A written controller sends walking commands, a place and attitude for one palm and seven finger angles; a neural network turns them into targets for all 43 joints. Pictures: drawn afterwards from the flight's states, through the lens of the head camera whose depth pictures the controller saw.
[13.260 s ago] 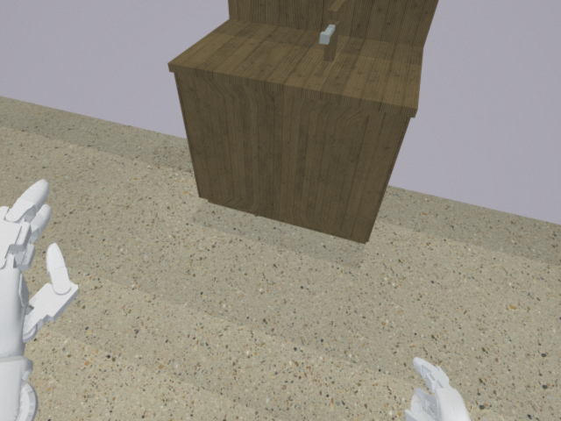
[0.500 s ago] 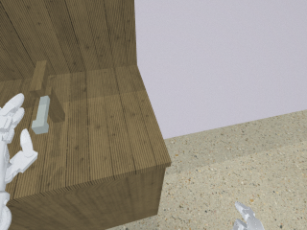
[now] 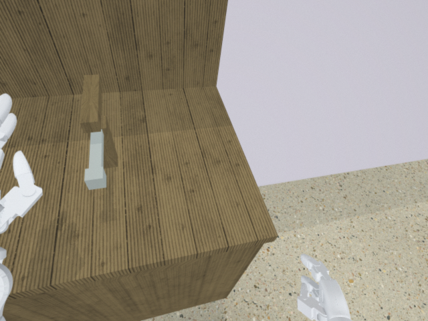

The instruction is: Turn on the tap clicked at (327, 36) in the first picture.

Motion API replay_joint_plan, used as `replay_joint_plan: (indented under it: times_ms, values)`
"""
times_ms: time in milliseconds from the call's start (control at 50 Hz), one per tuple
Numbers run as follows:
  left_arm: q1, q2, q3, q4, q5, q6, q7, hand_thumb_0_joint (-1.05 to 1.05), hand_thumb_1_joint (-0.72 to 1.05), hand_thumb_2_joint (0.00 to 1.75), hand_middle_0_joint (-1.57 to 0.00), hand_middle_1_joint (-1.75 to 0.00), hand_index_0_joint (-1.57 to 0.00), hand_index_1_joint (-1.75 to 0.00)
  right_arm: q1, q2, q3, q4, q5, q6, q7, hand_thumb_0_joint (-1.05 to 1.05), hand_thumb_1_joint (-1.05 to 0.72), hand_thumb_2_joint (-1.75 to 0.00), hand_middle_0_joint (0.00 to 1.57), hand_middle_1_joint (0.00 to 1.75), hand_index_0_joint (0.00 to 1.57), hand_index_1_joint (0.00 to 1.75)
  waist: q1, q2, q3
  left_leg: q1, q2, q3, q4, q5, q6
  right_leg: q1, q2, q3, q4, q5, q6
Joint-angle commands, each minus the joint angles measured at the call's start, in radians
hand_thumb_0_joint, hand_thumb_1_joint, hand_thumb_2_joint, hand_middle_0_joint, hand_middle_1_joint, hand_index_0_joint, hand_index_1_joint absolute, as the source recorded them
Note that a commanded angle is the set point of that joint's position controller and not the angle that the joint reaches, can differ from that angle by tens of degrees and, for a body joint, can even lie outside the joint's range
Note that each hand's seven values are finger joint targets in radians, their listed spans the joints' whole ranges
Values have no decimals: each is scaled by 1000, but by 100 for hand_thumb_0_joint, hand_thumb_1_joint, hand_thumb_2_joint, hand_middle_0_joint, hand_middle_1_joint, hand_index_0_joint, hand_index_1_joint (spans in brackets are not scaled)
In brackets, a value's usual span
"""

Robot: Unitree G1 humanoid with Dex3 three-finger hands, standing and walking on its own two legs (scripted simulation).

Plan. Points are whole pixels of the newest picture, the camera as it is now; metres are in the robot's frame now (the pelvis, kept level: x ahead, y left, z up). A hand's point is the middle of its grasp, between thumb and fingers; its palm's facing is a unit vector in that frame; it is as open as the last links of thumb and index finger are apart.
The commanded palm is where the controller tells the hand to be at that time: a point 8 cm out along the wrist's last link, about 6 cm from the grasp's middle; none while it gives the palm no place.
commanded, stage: come to a stop and stand still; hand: left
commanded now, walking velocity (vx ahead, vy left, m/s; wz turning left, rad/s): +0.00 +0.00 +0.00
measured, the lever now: (95, 178) +0.31 +0.25 +0.09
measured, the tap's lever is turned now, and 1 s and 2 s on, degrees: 0 0 0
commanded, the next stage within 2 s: look again from close up in 0.22 s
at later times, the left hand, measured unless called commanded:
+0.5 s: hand (49, 214) +0.20 +0.24 +0.16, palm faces +0.38 -0.85 -0.37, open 7.4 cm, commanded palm +0.15 +0.28 +0.18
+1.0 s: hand (81, 217) +0.20 +0.20 +0.16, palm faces +0.38 -0.86 -0.35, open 7.4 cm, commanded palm +0.14 +0.23 +0.18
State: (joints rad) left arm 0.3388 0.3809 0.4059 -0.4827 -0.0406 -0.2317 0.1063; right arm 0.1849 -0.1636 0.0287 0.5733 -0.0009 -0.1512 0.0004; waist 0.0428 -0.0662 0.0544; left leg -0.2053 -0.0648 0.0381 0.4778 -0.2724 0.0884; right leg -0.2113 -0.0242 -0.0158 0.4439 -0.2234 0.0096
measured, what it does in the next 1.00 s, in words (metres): stands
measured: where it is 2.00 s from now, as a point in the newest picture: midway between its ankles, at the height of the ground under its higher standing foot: outside the picture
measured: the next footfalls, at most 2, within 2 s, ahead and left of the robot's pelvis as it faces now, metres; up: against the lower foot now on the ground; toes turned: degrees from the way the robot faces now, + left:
none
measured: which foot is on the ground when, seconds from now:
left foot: down 0.00-1.00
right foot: down 0.00-1.00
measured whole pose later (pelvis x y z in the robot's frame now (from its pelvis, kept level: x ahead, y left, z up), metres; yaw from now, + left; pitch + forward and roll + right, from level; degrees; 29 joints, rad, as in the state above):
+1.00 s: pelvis -0.02 -0.04 +0.00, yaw -1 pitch -1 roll -1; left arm 0.40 0.35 0.36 -0.45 -0.05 -0.18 0.11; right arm 0.20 -0.19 0.01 0.56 0.02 -0.09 -0.03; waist 0.02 -0.02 0.05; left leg -0.20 -0.01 0.03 0.44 -0.22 0.03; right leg -0.20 0.02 -0.05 0.38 -0.17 -0.02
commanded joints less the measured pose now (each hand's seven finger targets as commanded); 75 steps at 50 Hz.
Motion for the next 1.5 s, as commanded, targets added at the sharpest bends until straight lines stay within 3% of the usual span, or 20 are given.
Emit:
replay_joint_plan:
  times_ms: [0,60,120,140,240,320,420,560,700,720,740,820,840,920,940,1000,1120,1180,1380,1480]
  values:
    - [2,102,1,-210,13,-51,0,0,90,90,-20,-30,-20,-30,-30,-162,-74,-143,-2,-32,-1,0,-90,-90,20,30,20,30,-29,204,-182,136,216,-145,-78,696,-141,9,-8,-16,58,57,-33]
    - [6,125,35,-197,9,-41,3,0,90,90,-20,-30,-20,-30,-43,-160,-71,-154,-1,-5,-4,0,-90,-90,20,30,20,30,-28,184,-153,115,218,-149,-88,678,-158,3,-7,-25,47,33,-37]
    - [-29,173,92,-223,0,-37,13,0,90,90,-20,-30,-20,-30,-73,-157,-62,-168,4,11,-15,0,-90,-90,20,30,20,30,-25,154,-163,79,197,-131,-84,597,-172,65,-12,-27,9,139,-36]
    - [-27,143,64,-216,-1,-40,10,0,90,90,-20,-30,-20,-30,-65,-156,-61,-168,0,16,-18,0,-90,-90,20,30,20,30,-31,150,-160,65,189,-134,-84,585,-173,82,-12,-31,7,155,-39]
    - [8,134,53,-245,-7,-42,14,0,90,90,-20,-30,-20,-30,-71,-154,-61,-176,3,13,-23,0,-90,-90,20,30,20,30,-27,194,-179,63,181,-125,-97,504,-163,105,-18,-24,3,143,-36]
    - [34,136,59,-250,-2,-42,22,0,90,90,-20,-30,-20,-30,-75,-157,-68,-172,9,10,-24,0,-90,-90,20,30,20,30,-26,190,-189,43,172,-121,-96,438,-161,132,-23,-15,-9,178,-36]
    - [47,137,63,-191,-2,-38,25,0,90,90,-20,-30,-20,-30,-74,-158,-70,-164,15,18,-34,0,-90,-90,20,30,20,30,-26,136,-153,-27,162,-123,-126,253,-139,144,-31,2,-33,161,-32]
    - [-15,121,28,-167,4,-43,22,0,90,90,-20,-30,-20,-30,-72,-161,-69,-167,14,8,-47,0,-90,-90,20,30,20,30,-28,124,-89,-109,148,-139,-174,-33,-74,128,-39,38,-84,39,-31]
    - [-8,122,26,-175,3,-39,24,0,90,90,-20,-30,-20,-30,-68,-166,-72,-156,12,-7,-48,0,-90,-90,20,30,20,30,-28,105,-113,-54,126,-119,-121,18,-61,91,-59,86,-129,32,-43]
    - [1,138,42,-170,3,-35,28,0,90,90,-20,-30,-20,-30,-77,-164,-70,-150,13,-6,-50,0,-90,-90,20,30,20,30,-26,108,-105,-53,127,-120,-123,11,-64,79,-57,83,-138,20,-41]
    - [-3,108,18,-156,0,-34,24,0,90,90,-20,-30,-20,-30,-70,-165,-66,-150,8,-5,-49,0,-90,-90,20,30,20,30,-29,99,-98,-54,128,-124,-133,11,-66,72,-48,75,-140,7,-41]
    - [-16,151,59,-175,-5,-27,26,0,90,90,-20,-30,-20,-30,-83,-158,-70,-156,17,-4,-51,0,-90,-90,20,30,20,30,-25,113,-109,-44,157,-129,-162,49,-73,93,-22,53,-104,67,-28]
    - [-25,121,31,-177,-10,-27,22,0,90,90,-20,-30,-20,-30,-75,-160,-68,-157,13,0,-49,0,-90,-90,20,30,20,30,-30,120,-111,-46,159,-132,-170,57,-75,96,-15,44,-96,74,-26]
    - [-9,144,53,-193,-15,-19,20,0,90,90,-20,-30,-20,-30,-80,-153,-73,-166,20,2,-43,0,-90,-90,20,30,20,30,-26,143,-121,-46,179,-123,-161,112,-79,112,-13,34,-74,121,-21]
    - [-3,120,32,-189,-19,-17,15,0,90,90,-20,-30,-20,-30,-73,-154,-72,-168,16,4,-41,0,-90,-90,20,30,20,30,-27,135,-128,-48,180,-123,-162,109,-77,113,-9,32,-72,118,-20]
    - [19,138,51,-211,-24,-13,14,0,90,90,-20,-30,-20,-30,-66,-156,-80,-179,17,5,-35,0,-90,-90,20,30,20,30,-24,131,-150,-35,193,-120,-130,182,-76,121,-18,37,-61,165,-21]
    - [74,149,65,-226,-23,2,30,0,90,90,-20,-30,-20,-30,-75,-156,-72,-162,17,8,-43,0,-90,-90,20,30,20,30,-27,135,-171,-23,139,-87,-67,109,-70,106,-65,108,-127,143,-44]
    - [77,146,62,-211,-29,9,32,0,90,90,-20,-30,-20,-30,-71,-156,-70,-164,17,11,-47,0,-90,-90,20,30,20,30,-29,89,-166,-11,133,-86,-51,123,-67,92,-77,119,-142,134,-43]
    - [49,133,34,-195,-26,26,38,0,90,90,-20,-30,-20,-30,-75,-164,-72,-155,23,24,-56,0,-90,-90,20,30,20,30,-30,73,-167,21,145,-92,-58,224,-63,119,-80,93,-106,246,-37]
    - [62,136,39,-188,-25,27,39,0,90,90,-20,-30,-20,-30,-75,-163,-71,-159,23,33,-55,0,-90,-90,20,30,20,30,-30,68,-153,0,145,-99,-72,214,-63,132,-80,87,-106,229,-39]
